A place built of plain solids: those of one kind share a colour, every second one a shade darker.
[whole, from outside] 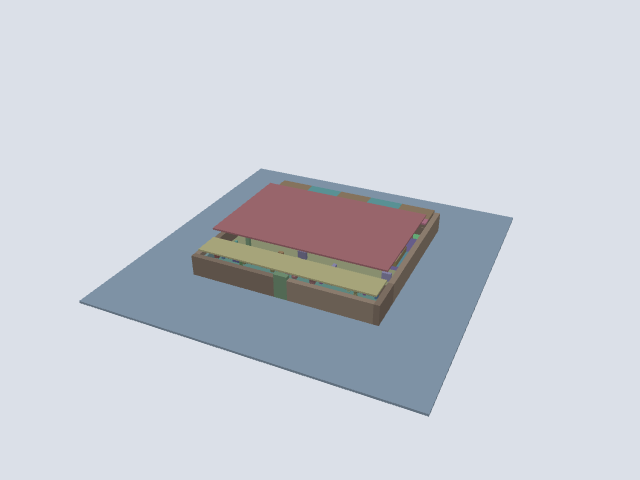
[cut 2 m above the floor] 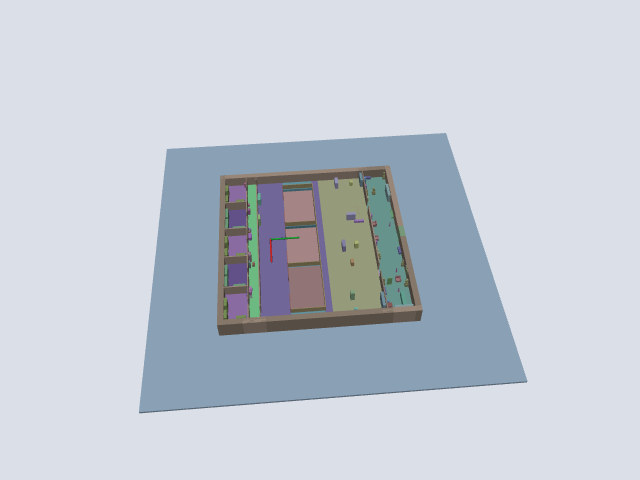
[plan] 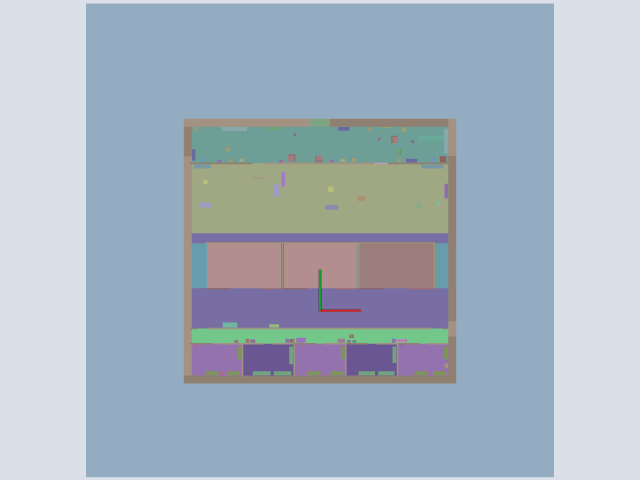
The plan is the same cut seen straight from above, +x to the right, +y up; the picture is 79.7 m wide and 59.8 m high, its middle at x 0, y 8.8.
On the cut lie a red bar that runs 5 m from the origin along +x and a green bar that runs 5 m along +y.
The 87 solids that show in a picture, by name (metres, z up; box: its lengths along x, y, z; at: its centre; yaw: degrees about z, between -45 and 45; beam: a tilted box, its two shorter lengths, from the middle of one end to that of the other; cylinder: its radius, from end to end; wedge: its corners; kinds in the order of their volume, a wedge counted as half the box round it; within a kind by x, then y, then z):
{
 "ground_under_all_1": {"box": [58.33, 59.0, 0.4], "at": [0.0, 8.75, -0.75]},
 "wall_1": {"box": [1.0, 5.85, 3.82], "at": [-16.48, -6.14, 1.31]},
 "wall_2": {"box": [1.0, 3.7, 3.82], "at": [-16.48, -3.17, 1.31]},
 "wall_3": {"box": [1.0, 22.37, 3.82], "at": [-16.48, 8.06, 1.31]},
 "wall_4": {"box": [1.0, 6.45, 3.82], "at": [-16.48, 20.68, 1.31]},
 "wall_5": {"box": [2.84, 0.2, 3.82], "at": [-14.76, -4.12, 1.31]},
 "wall_6": {"box": [8.23, 1.0, 3.82], "at": [-12.86, -8.57, 1.31]},
 "wall_7": {"box": [7.73, 0.2, 3.82], "at": [-12.31, 18.35, 1.31]},
 "wall_8": {"box": [0.2, 4.25, 3.82], "at": [-9.64, -6.14, 1.31]},
 "wall_9": {"box": [5.48, 0.2, 3.82], "at": [-9.64, -4.12, 1.31]},
 "wall_10": {"box": [15.78, 1.0, 3.82], "at": [-9.09, 23.4, 1.31]},
 "wall_11": {"box": [8.23, 1.0, 3.82], "at": [-6.43, -8.57, 1.31]},
 "wall_12": {"box": [0.2, 4.25, 3.82], "at": [-3.21, -6.14, 1.31]},
 "wall_13": {"box": [8.23, 1.0, 3.82], "at": [0.0, -8.57, 1.31]},
 "wall_14": {"box": [27.84, 0.2, 3.82], "at": [0.0, -2.22, 1.31]},
 "wall_15": {"box": [13.5, 0.2, 3.82], "at": [0.0, 18.35, 1.31]},
 "wall_16": {"box": [0.2, 4.25, 3.82], "at": [3.21, -6.14, 1.31]},
 "wall_17": {"box": [8.23, 1.0, 3.82], "at": [6.43, -8.57, 1.31]},
 "wall_18": {"box": [15.78, 1.0, 3.82], "at": [9.09, 23.4, 1.31]},
 "wall_19": {"box": [0.2, 4.25, 3.82], "at": [9.64, -6.14, 1.31]},
 "wall_20": {"box": [7.73, 0.2, 3.82], "at": [12.31, 18.35, 1.31]},
 "wall_21": {"box": [8.23, 1.0, 3.82], "at": [12.86, -8.57, 1.31]},
 "wall_22": {"box": [1.0, 5.85, 3.82], "at": [16.48, -6.14, 1.31]},
 "wall_23": {"box": [1.0, 3.7, 3.82], "at": [16.48, -3.17, 1.31]},
 "wall_24": {"box": [1.0, 22.37, 3.82], "at": [16.48, 8.06, 1.31]},
 "wall_25": {"box": [1.0, 6.45, 3.82], "at": [16.48, 20.68, 1.31]},
 "floor_yard_1": {"box": [32.15, 8.7, 1.18], "at": [0.0, 14.0, -0.01]},
 "floor_walkway_1": {"box": [32.15, 5.0, 1.18], "at": [0.0, 0.28, -0.01]},
 "floor_walkway_2": {"box": [32.15, 1.25, 1.18], "at": [0.0, 9.03, -0.01]},
 "ceil_hall_1": {"box": [32.15, 20.57, 0.3], "at": [0.0, 8.06, 5.88]},
 "floor_lobby_1": {"box": [32.15, 4.65, 1.18], "at": [0.0, 20.68, -0.01]},
 "floor_plot_1": {"box": [9.2, 5.62, 0.6], "at": [-9.47, 5.59, -0.3]},
 "floor_plot_2": {"box": [9.05, 5.62, 0.6], "at": [0.05, 5.59, -0.3]},
 "floor_plot_3": {"box": [9.1, 5.62, 1.18], "at": [9.53, 5.59, -0.01]},
 "floor_store_1": {"box": [6.43, 4.05, 1.18], "at": [-12.86, -6.14, -0.01]},
 "floor_store_2": {"box": [6.43, 4.05, 1.18], "at": [0.0, -6.14, -0.01]},
 "floor_store_3": {"box": [6.43, 4.05, 1.18], "at": [12.86, -6.14, -0.01]},
 "floor_back_corridor_1": {"box": [32.15, 1.9, 1.18], "at": [0.0, -3.17, -0.01]},
 "floor_changing_1": {"box": [6.43, 4.05, 1.18], "at": [-6.43, -6.14, -0.01]},
 "floor_changing_2": {"box": [6.43, 4.05, 1.18], "at": [6.43, -6.14, -0.01]},
 "ceil_lobby_1": {"box": [32.15, 4.65, 0.3], "at": [0.0, 20.68, 4.13]},
 "floor_baulk_1": {"box": [2.0, 5.62, 1.18], "at": [-15.07, 5.59, -0.01]},
 "floor_baulk_2": {"box": [0.4, 5.62, 1.18], "at": [-4.67, 5.59, -0.01]},
 "floor_baulk_3": {"box": [0.4, 5.62, 1.18], "at": [4.78, 5.59, -0.01]},
 "floor_baulk_4": {"box": [2.0, 5.62, 1.18], "at": [15.07, 5.59, -0.01]},
 "ceil_store_1": {"box": [6.43, 4.05, 0.3], "at": [-12.86, -6.14, 3.98]},
 "ceil_store_2": {"box": [6.43, 4.05, 0.3], "at": [0.0, -6.14, 3.98]},
 "ceil_store_3": {"box": [6.43, 4.05, 0.3], "at": [12.86, -6.14, 3.98]},
 "ceil_changing_1": {"box": [6.43, 4.05, 0.3], "at": [-6.43, -6.14, 3.98]},
 "ceil_changing_2": {"box": [6.43, 4.05, 0.3], "at": [6.43, -6.14, 3.98]},
 "shelves_store_1": {"box": [1.6, 0.5, 2.0], "at": [-13.45, -7.79, 1.58]},
 "shelves_store_2": {"box": [1.6, 0.5, 2.0], "at": [-10.79, -7.79, 1.58]},
 "shelves_store_3": {"box": [0.5, 1.6, 2.0], "at": [-10.03, -5.27, 1.58]},
 "shelves_store_4": {"box": [1.6, 0.5, 2.0], "at": [-0.73, -7.79, 1.58]},
 "shelves_store_5": {"box": [1.6, 0.5, 2.0], "at": [2.06, -7.79, 1.58]},
 "shelves_store_6": {"box": [0.5, 1.6, 2.0], "at": [2.83, -5.27, 1.58]},
 "shelves_store_7": {"box": [1.6, 0.5, 2.0], "at": [12.57, -7.79, 1.58]},
 "shelves_store_8": {"box": [1.6, 0.5, 2.0], "at": [14.93, -7.79, 1.58]},
 "shelves_store_9": {"box": [0.5, 1.6, 2.0], "at": [15.7, -5.27, 1.58]},
 "lockers_changing_1": {"box": [2.2, 0.5, 1.8], "at": [-7.26, -7.79, 1.48]},
 "lockers_changing_2": {"box": [2.2, 0.5, 1.8], "at": [-4.67, -7.79, 1.48]},
 "lockers_changing_3": {"box": [0.5, 2.2, 1.8], "at": [-3.6, -5.57, 1.48]},
 "lockers_changing_4": {"box": [2.05, 0.5, 1.8], "at": [5.82, -7.79, 1.48]},
 "lockers_changing_5": {"box": [2.05, 0.5, 1.8], "at": [8.27, -7.79, 1.48]},
 "lockers_changing_6": {"box": [0.5, 2.05, 1.8], "at": [9.27, -5.5, 1.48]},
 "door_leaf_1": {"box": [2.4, 0.97, 4.45], "at": [0.0, 23.41, 1.62]},
 "rail_far_1": {"box": [28.67, 0.12, 2.23], "at": [0.0, 8.46, 0.52]},
 "rail_baulk_1": {"box": [0.12, 5.62, 2.23], "at": [-14.28, 5.59, 0.52]},
 "rail_baulk_2": {"box": [0.12, 5.62, 2.23], "at": [-4.67, 5.59, 0.52]},
 "rail_baulk_3": {"box": [0.12, 5.62, 2.23], "at": [4.78, 5.59, 0.52]},
 "rail_baulk_4": {"box": [0.12, 5.62, 2.23], "at": [14.28, 5.59, 0.52]},
 "lockers_lobby_1": {"box": [3.1, 0.5, 1.8], "at": [-10.68, 22.62, 1.48]},
 "lockers_lobby_2": {"box": [0.5, 3.1, 1.8], "at": [15.7, 21.1, 1.48]},
 "lockers_hall_1": {"box": [2.15, 0.5, 1.8], "at": [-14.65, 17.97, 1.48]},
 "lockers_hall_2": {"box": [2.75, 0.5, 1.8], "at": [14.0, 17.97, 1.48]},
 "float_rack_hall_1": {"box": [1.6, 0.6, 1.5], "at": [-14.27, 13.14, 1.33]},
 "float_rack_hall_2": {"box": [0.6, 1.6, 1.5], "at": [-5.43, 14.98, 1.33]},
 "float_rack_hall_3": {"box": [1.6, 0.6, 1.5], "at": [1.47, 12.86, 1.33]},
 "desk_lobby_1": {"box": [3.1, 0.6, 1.05], "at": [13.82, 21.47, 1.1]},
 "float_rack_walkway_1": {"box": [1.8, 0.6, 1.5], "at": [-11.22, -1.79, 1.33]},
 "guard_chair_hall_1": {"box": [0.7, 0.7, 1.91], "at": [12.33, 13.11, 1.53]},
 "bench_hall_1": {"box": [0.42, 1.8, 0.46], "at": [-4.58, 16.38, 0.8]},
 "bench_hall_2": {"box": [0.42, 1.8, 0.46], "at": [15.73, 14.9, 0.8]},
 "bench_lobby_1": {"box": [0.45, 1.4, 0.46], "at": [-15.72, 19.4, 0.8]},
 "bench_lobby_2": {"box": [1.4, 0.45, 0.46], "at": [2.98, 22.64, 0.8]},
 "case_back_corridor_1": {"box": [1.2, 0.6, 0.66], "at": [-2.38, -3.69, 1.0]},
 "form_lobby_1": {"box": [1.79, 0.4, 0.05], "at": [-5.73, 22.67, 1.01]}
}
